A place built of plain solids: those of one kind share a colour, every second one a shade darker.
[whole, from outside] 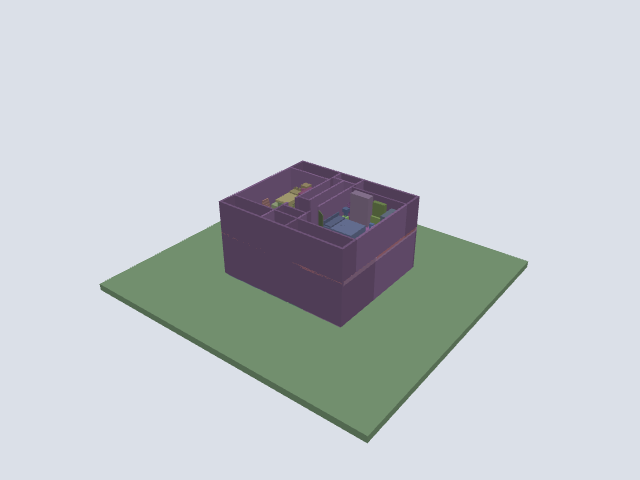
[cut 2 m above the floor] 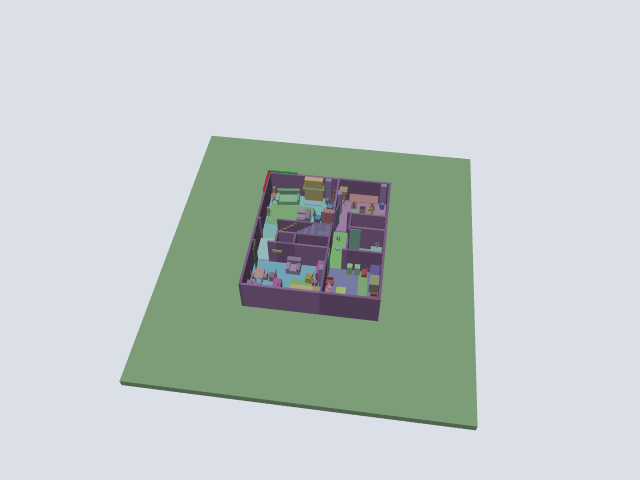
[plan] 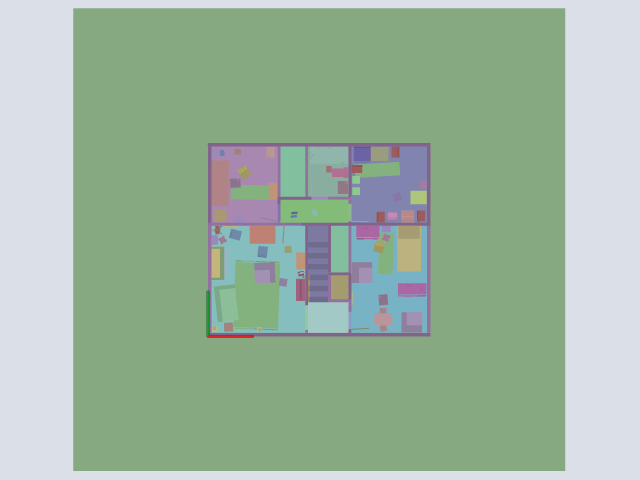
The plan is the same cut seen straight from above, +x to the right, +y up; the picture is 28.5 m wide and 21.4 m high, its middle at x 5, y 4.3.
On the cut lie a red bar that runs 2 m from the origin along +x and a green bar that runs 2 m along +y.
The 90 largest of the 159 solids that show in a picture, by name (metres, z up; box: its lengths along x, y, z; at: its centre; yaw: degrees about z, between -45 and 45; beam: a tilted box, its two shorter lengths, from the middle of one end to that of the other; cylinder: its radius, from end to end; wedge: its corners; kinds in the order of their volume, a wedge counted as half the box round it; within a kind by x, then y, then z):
{
 "under_1": {"box": [21.93, 20.63, 0.5], "at": [4.96, 4.32, -0.75]},
 "wall_1": {"box": [0.16, 1.29, 2.28], "at": [0.08, 0.81, 4.08]},
 "wall_2": {"box": [0.16, 4.78, 2.94], "at": [0.08, 2.55, 1.17]},
 "wall_3": {"box": [0.16, 5.64, 2.28], "at": [0.08, 4.4, 4.08]},
 "wall_4": {"box": [0.16, 3.4, 2.94], "at": [0.08, 6.77, 1.17]},
 "wall_5": {"box": [0.16, 1.12, 2.28], "at": [0.08, 7.91, 4.08]},
 "wall_6": {"box": [3.4, 0.13, 2.94], "at": [1.7, 5.0, 1.17]},
 "wall_7": {"box": [4.47, 0.13, 2.28], "at": [2.23, 1.51, 4.08]},
 "wall_8": {"box": [0.13, 2.24, 2.94], "at": [3.17, 7.35, 1.17]},
 "wall_9": {"box": [1.51, 0.13, 2.94], "at": [3.87, 6.17, 1.17]},
 "wall_10": {"box": [0.13, 0.82, 2.28], "at": [4.41, 0.57, 4.08]},
 "wall_11": {"box": [0.13, 3.55, 2.94], "at": [4.41, 3.17, 1.17]},
 "wall_12": {"box": [0.13, 3.67, 2.28], "at": [4.41, 3.42, 4.08]},
 "wall_13": {"box": [0.13, 0.75, 2.28], "at": [4.41, 6.84, 4.08]},
 "wall_14": {"box": [0.13, 2.24, 2.94], "at": [4.41, 7.35, 1.17]},
 "wall_15": {"box": [0.13, 1.12, 2.28], "at": [4.41, 7.91, 4.08]},
 "wall_16": {"box": [9.93, 0.16, 5.51], "at": [4.96, 0.08, 2.46]},
 "wall_17": {"box": [9.93, 0.13, 2.28], "at": [4.96, 7.29, 4.08]},
 "wall_18": {"box": [9.93, 0.16, 5.51], "at": [4.96, 8.55, 2.46]},
 "wall_19": {"box": [2.06, 0.13, 2.28], "at": [5.37, 1.04, 4.08]},
 "wall_20": {"box": [2.06, 0.13, 2.28], "at": [5.37, 6.41, 4.08]},
 "wall_21": {"box": [0.13, 1.07, 2.94], "at": [5.42, 2.19, 1.17]},
 "wall_22": {"box": [0.13, 3.7, 2.28], "at": [5.42, 2.96, 4.08]},
 "wall_23": {"box": [0.13, 2.08, 2.94], "at": [5.42, 3.9, 1.17]},
 "wall_24": {"box": [1.06, 0.13, 2.94], "at": [5.87, 6.17, 1.17]},
 "wall_25": {"box": [1.04, 0.13, 2.94], "at": [5.88, 1.59, 1.17]},
 "wall_26": {"box": [1.04, 0.13, 2.94], "at": [5.88, 2.79, 1.17]},
 "wall_27": {"box": [1.04, 0.13, 2.28], "at": [5.88, 4.88, 4.08]},
 "wall_28": {"box": [0.13, 1.07, 2.94], "at": [6.33, 2.19, 1.17]},
 "wall_29": {"box": [0.13, 3.23, 2.28], "at": [6.33, 3.19, 4.08]},
 "wall_30": {"box": [0.13, 2.08, 2.94], "at": [6.33, 3.9, 1.17]},
 "wall_31": {"box": [0.13, 2.24, 2.94], "at": [6.33, 7.35, 1.17]},
 "wall_32": {"box": [0.13, 1.12, 2.28], "at": [6.33, 7.91, 4.08]},
 "wall_33": {"box": [5.75, 0.13, 2.94], "at": [7.05, 5.0, 1.17]},
 "wall_34": {"box": [3.66, 0.13, 2.28], "at": [8.1, 1.51, 4.08]},
 "wall_35": {"box": [0.16, 1.29, 2.28], "at": [9.85, 0.81, 4.08]},
 "wall_36": {"box": [0.16, 4.78, 2.94], "at": [9.85, 2.55, 1.17]},
 "wall_37": {"box": [0.16, 5.64, 2.28], "at": [9.85, 4.4, 4.08]},
 "wall_38": {"box": [0.16, 3.4, 2.94], "at": [9.85, 6.77, 1.17]},
 "wall_39": {"box": [0.16, 1.12, 2.28], "at": [9.85, 7.91, 4.08]},
 "stair_1": {"box": [0.89, 3.41, 0.5], "at": [4.92, 3.23, -0.05]},
 "stair_2": {"box": [0.89, 3.17, 0.69], "at": [4.92, 3.36, 0.05]},
 "stair_3": {"box": [0.89, 2.93, 0.89], "at": [4.92, 3.48, 0.14]},
 "stair_4": {"box": [0.89, 2.68, 1.08], "at": [4.92, 3.6, 0.24]},
 "stair_5": {"box": [0.89, 2.44, 1.28], "at": [4.92, 3.72, 0.34]},
 "stair_6": {"box": [0.89, 2.19, 1.47], "at": [4.92, 3.84, 0.44]},
 "stair_7": {"box": [0.89, 1.95, 1.67], "at": [4.92, 3.96, 0.54]},
 "stair_8": {"box": [0.89, 1.71, 1.87], "at": [4.92, 4.09, 0.63]},
 "stair_9": {"box": [0.89, 1.46, 2.06], "at": [4.92, 4.21, 0.73]},
 "stair_10": {"box": [0.89, 1.22, 2.26], "at": [4.92, 4.33, 0.83]},
 "stair_11": {"box": [0.89, 0.98, 2.45], "at": [4.92, 4.45, 0.93]},
 "stair_12": {"box": [0.89, 0.73, 2.65], "at": [4.92, 4.57, 1.02]},
 "stair_13": {"box": [0.89, 0.24, 3.04], "at": [4.92, 4.82, 1.22]},
 "floor_living_1": {"box": [4.18, 4.78, 0.5], "at": [2.25, 2.55, -0.25]},
 "floor_bedroom_1": {"box": [3.37, 4.78, 0.5], "at": [8.09, 2.55, -0.25]},
 "floor_kitchen_1": {"box": [3.37, 3.4, 0.5], "at": [8.09, 6.77, -0.25]},
 "floor_den_1": {"box": [2.95, 3.4, 0.5], "at": [1.64, 6.77, -0.25]},
 "floor_clo_1": {"box": [1.1, 2.24, 0.5], "at": [3.79, 7.35, -0.25]},
 "floor_clo_2": {"box": [0.78, 2.08, 0.5], "at": [5.88, 3.9, -0.25]},
 "floor_bath_1": {"box": [1.8, 2.24, 0.5], "at": [5.37, 7.35, -0.25]},
 "fixture_wardrobe_bedroom_1": {"box": [1.45, 0.59, 2.2], "at": [3.32, 1.88, 3.99]},
 "child_bed_1": {"box": [1.06, 2.06, 0.4], "at": [8.97, 3.93, 0.38]},
 "child_bed_2": {"box": [1.06, 2.06, 0.4], "at": [9.0, 2.59, 3.32]},
 "floor_back_hall_1": {"box": [3.03, 1.03, 0.5], "at": [4.75, 5.58, -0.25]},
 "double_bed_1": {"box": [2.23, 1.7, 0.4], "at": [3.22, 3.94, 3.44]},
 "fixture_breast_living_1": {"box": [0.38, 1.3, 2.69], "at": [0.35, 3.26, 1.29]},
 "floor_entry_1": {"box": [1.8, 1.37, 0.5], "at": [5.37, 0.84, -0.25]},
 "chest_drawers_1": {"box": [1.04, 0.5, 0.95], "at": [7.13, 4.68, 0.47]},
 "chest_drawers_2": {"box": [1.28, 0.5, 1.04], "at": [9.11, 2.12, 0.52]},
 "fixture_breast_bedroom_1": {"box": [0.38, 1.3, 2.33], "at": [0.35, 3.26, 4.05]},
 "billy_1": {"box": [0.28, 0.42, 2.02], "at": [0.31, 4.3, 1.01]},
 "billy_2": {"box": [0.28, 0.42, 2.02], "at": [0.31, 8.15, 1.01]},
 "billy_3": {"box": [0.42, 0.28, 2.02], "at": [1.38, 5.22, 1.01]},
 "billy_4": {"box": [0.42, 0.28, 2.02], "at": [7.95, 4.79, 1.01]},
 "armchair_club_1": {"box": [0.92, 0.9, 0.35], "at": [2.54, 2.83, 0.24], "yaw": 2.4},
 "armchair_club_2": {"box": [0.9, 0.92, 0.35], "at": [6.88, 2.85, 0.24]},
 "armchair_club_3": {"box": [0.92, 0.9, 0.35], "at": [9.1, 0.64, 0.24]},
 "flat_shelf_1": {"box": [0.39, 0.76, 1.46], "at": [2.9, 6.47, 0.73]},
 "flat_shelf_2": {"box": [0.39, 0.76, 1.46], "at": [4.13, 3.36, 0.73]},
 "fridge_flat_1": {"box": [0.73, 0.6, 1.66], "at": [9.39, 6.19, 0.83]},
 "tall_cupboard_1": {"box": [0.92, 0.3, 0.99], "at": [1.96, 1.75, 4.32]},
 "tall_cupboard_2": {"box": [0.96, 0.47, 0.89], "at": [1.96, 1.82, 3.38]},
 "bathtub_1": {"box": [1.7, 0.76, 0.44], "at": [5.4, 8.08, 0.22]},
 "sofa_1": {"box": [0.93, 1.6, 0.34], "at": [0.82, 1.48, 0.28], "yaw": 6.4},
 "rug_1": {"box": [2.0, 2.9, 0.08], "at": [2.18, 1.83, -0.03], "yaw": -2.0},
 "range_flat_1": {"box": [0.76, 0.65, 0.94], "at": [6.88, 8.14, 0.47]},
 "floor_coats_1": {"box": [0.78, 1.07, 0.5], "at": [5.88, 2.19, -0.25]},
 "counter_run_1": {"box": [0.8, 0.61, 0.78], "at": [7.66, 8.15, 0.49]},
 "wall_foot_1": {"box": [9.93, 0.16, 0.17], "at": [4.96, 8.55, 2.86]},
 "wall_band_1": {"box": [0.16, 4.78, 0.31], "at": [0.08, 2.55, 2.78]}
}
